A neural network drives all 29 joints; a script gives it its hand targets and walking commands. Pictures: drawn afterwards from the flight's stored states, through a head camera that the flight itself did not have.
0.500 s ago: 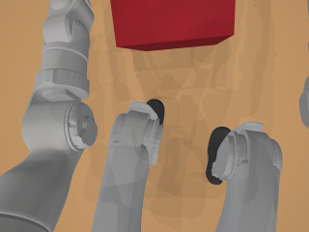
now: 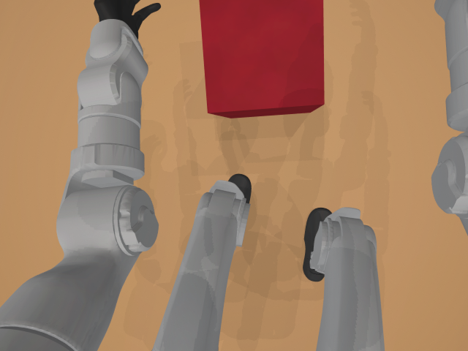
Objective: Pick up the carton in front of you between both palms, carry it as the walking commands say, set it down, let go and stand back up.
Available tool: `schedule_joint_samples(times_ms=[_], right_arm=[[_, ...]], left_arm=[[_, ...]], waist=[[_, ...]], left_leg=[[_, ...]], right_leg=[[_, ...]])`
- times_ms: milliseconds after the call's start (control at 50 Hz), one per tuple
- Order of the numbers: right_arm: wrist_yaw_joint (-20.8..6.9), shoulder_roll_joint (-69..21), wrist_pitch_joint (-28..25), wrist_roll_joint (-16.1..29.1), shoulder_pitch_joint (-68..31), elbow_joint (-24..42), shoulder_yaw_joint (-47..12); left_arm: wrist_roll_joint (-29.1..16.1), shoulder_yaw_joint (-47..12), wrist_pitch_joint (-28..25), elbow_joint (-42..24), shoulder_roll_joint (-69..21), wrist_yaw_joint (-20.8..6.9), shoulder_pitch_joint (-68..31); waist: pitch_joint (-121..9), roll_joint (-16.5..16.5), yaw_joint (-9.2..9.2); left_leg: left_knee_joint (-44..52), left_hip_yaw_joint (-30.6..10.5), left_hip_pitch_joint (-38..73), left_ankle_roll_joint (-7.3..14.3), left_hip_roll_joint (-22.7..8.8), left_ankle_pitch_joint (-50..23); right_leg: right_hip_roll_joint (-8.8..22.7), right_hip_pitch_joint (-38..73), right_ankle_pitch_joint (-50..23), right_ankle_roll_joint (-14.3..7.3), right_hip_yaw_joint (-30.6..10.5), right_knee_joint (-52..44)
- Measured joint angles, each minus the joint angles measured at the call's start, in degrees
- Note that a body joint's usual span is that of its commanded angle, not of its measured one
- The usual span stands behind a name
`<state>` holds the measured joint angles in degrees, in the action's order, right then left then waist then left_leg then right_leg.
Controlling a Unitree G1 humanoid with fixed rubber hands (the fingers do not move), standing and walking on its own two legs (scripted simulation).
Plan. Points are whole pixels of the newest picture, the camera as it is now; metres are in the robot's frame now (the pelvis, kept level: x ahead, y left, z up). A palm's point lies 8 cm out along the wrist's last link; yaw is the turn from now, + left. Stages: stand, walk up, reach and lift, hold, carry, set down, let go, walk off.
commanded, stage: set down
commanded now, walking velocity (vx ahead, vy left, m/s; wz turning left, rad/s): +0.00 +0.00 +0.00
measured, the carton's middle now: (265, 65) +0.53 +0.10 -0.39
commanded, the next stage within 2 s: let go in 0.32 s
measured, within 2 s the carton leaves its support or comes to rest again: neither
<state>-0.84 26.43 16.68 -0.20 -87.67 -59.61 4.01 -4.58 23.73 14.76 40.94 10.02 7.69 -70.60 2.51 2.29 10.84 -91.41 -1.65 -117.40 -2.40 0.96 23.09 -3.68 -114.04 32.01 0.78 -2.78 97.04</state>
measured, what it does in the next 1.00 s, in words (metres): rises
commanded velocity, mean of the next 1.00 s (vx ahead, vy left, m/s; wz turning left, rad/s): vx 0.00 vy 0.00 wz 0.00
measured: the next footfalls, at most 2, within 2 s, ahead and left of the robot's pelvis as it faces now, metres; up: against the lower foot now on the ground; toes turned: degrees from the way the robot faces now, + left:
none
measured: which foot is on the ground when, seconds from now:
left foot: down 0.00-1.00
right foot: down 0.00-1.00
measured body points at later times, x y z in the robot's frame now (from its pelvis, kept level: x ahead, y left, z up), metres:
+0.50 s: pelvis +0.02 +0.00 +0.13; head +0.34 +0.01 +0.45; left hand +0.50 +0.26 +0.02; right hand +0.60 -0.12 +0.02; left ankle +0.12 +0.13 -0.48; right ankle +0.07 -0.12 -0.48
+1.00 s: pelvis +0.08 +0.02 +0.23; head +0.25 +0.02 +0.64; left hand +0.34 +0.27 +0.14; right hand +0.42 -0.17 +0.12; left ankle +0.12 +0.13 -0.48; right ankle +0.07 -0.12 -0.48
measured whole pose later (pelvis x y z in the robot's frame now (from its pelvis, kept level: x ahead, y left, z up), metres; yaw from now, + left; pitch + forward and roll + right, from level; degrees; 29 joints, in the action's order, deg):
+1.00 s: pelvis +0.08 +0.02 +0.23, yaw -1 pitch +22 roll -1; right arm 3.3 8.5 3.7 -5.4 -17.0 -34.9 10.2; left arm 0.1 5.1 3.6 26.6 10.7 -6.1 -6.1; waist -1.7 -1.0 6.8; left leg -39.6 -1.2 -48.0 0.3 0.9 13.9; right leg -1.1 -43.5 19.3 1.6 -4.1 40.3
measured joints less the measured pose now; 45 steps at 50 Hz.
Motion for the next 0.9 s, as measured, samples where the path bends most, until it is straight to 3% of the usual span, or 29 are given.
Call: schedule_joint_samples(times_ms=[240,440,580,700,800,900], right_arm=[[-2.2,-0.7,0.1,-1.9,3.7,0.6,3.1],[-2.7,-4.0,-1.6,-6.5,8.1,0.7,7.9],[2.4,-12.5,-3.4,-9.5,25.0,11.5,11.7],[6.5,-18.0,-5.2,-8.8,42.5,21.3,11.2],[6.7,-19.2,-7.4,-7.7,53.2,24.5,9.6],[5.4,-18.9,-10.3,-6.7,61.9,24.5,8.0]], left_arm=[[1.7,0.6,1.1,-3.2,-1.4,-1.1,4.5],[6.7,2.5,-0.5,-3.6,-3.2,-4.0,8.9],[10.8,-1.0,-2.9,-7.2,-3.7,-9.4,22.5],[10.9,-6.3,-4.9,-9.0,-1.6,-13.6,35.6],[8.8,-10.8,-7.1,-9.8,0.3,-15.3,45.0],[6.5,-14.8,-9.2,-11.4,0.8,-15.0,54.5]], waist=[[-2.5,0.8,-0.05],[-3.8,0.6,-0.73],[-5.6,-0.5,-2.79],[-4.9,-1.8,-3.6],[-4.2,-2.7,-3.9],[-4.5,-3.0,-3.88]], left_leg=[[15.2,0.0,11.7,0.4,-0.4,-3.9],[27.8,0.0,21.8,0.7,-1.0,-7.8],[35.4,0.2,30.9,1.4,-1.7,-9.3],[41.2,1.0,42.4,2.1,-2.0,-9.7],[45.3,1.3,52.0,2.6,-1.4,-9.8],[48.5,1.1,60.7,2.8,-0.6,-9.5]], right_leg=[[0.3,11.3,-4.8,-0.1,-0.4,-15.6],[0.3,21.2,-9.4,0.0,-0.7,-28.8],[0.0,30.7,-12.0,0.4,-1.1,-38.0],[0.1,42.5,-13.3,0.9,-2.0,-45.0],[0.9,52.4,-13.5,1.1,-2.3,-49.5],[1.8,61.4,-13.1,1.1,-2.0,-53.0]])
